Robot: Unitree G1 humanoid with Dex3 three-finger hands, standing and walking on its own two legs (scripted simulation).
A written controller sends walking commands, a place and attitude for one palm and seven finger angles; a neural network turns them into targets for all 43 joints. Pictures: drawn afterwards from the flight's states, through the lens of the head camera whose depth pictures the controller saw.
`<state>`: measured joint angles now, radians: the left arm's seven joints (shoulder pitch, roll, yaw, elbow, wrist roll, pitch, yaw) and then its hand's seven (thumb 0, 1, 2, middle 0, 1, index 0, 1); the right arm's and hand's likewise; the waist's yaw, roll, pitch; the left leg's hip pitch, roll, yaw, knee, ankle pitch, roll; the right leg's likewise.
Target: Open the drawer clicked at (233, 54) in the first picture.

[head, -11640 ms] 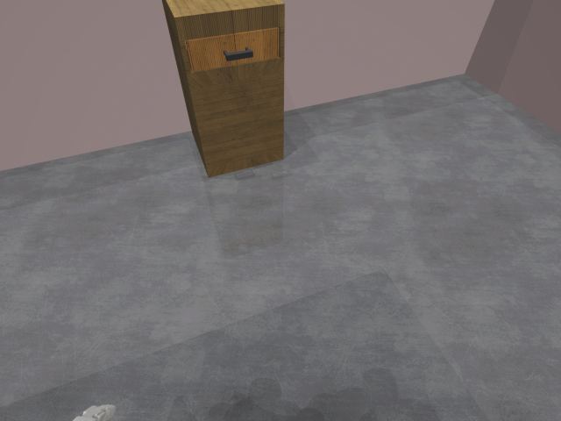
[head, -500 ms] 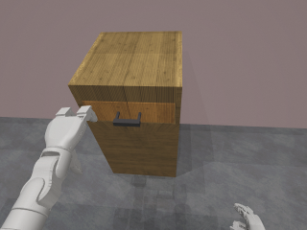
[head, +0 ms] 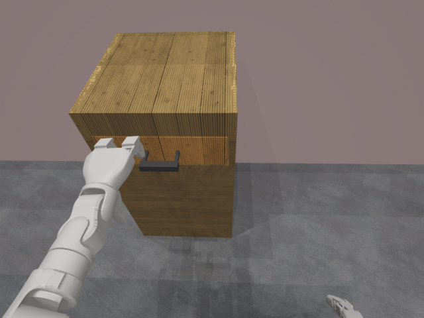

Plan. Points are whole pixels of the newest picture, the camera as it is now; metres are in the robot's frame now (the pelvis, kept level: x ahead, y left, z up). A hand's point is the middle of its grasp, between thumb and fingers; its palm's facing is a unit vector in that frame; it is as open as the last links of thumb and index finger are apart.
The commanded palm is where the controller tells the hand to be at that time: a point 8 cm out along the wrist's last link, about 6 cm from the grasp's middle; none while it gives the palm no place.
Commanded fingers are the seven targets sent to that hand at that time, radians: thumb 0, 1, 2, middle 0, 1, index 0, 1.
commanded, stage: move the hooked fingers above the handle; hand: left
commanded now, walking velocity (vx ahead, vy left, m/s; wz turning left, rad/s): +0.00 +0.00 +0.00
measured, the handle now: (160, 160) +0.54 +0.20 -0.10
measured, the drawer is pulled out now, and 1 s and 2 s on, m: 0.00 0.00 0.00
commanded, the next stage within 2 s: lower the fingers behind the handle in 1.70 s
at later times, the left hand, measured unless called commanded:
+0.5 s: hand (143, 173) +0.42 +0.20 +0.00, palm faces -0.04 -0.05 -1.00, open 13.8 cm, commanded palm +0.41 +0.20 +0.05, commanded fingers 0.00 -0.50 0.30 -0.30 -1.20 -0.30 -1.20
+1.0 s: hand (162, 164) +0.48 +0.17 -0.04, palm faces -0.02 -0.03 -1.00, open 13.8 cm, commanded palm +0.47 +0.17 +0.01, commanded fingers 0.00 -0.50 0.30 -0.30 -1.20 -0.30 -1.20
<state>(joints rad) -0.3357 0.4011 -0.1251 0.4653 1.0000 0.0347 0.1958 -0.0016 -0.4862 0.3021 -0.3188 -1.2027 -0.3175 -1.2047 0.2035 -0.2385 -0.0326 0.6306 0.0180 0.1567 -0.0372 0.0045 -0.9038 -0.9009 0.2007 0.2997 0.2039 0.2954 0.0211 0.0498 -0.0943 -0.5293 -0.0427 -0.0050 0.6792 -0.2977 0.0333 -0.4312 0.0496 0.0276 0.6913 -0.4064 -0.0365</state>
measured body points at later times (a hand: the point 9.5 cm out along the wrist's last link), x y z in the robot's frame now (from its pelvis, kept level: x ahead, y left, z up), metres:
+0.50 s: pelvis +0.01 +0.00 -0.02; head +0.06 -0.02 +0.43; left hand +0.41 +0.20 +0.05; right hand +0.10 -0.27 -0.15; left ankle +0.02 +0.10 -0.72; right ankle -0.04 -0.10 -0.72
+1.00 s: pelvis -0.01 +0.01 -0.04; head +0.09 +0.01 +0.39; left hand +0.47 +0.17 +0.01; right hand -0.02 -0.27 -0.17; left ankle +0.02 +0.10 -0.72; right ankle -0.04 -0.10 -0.72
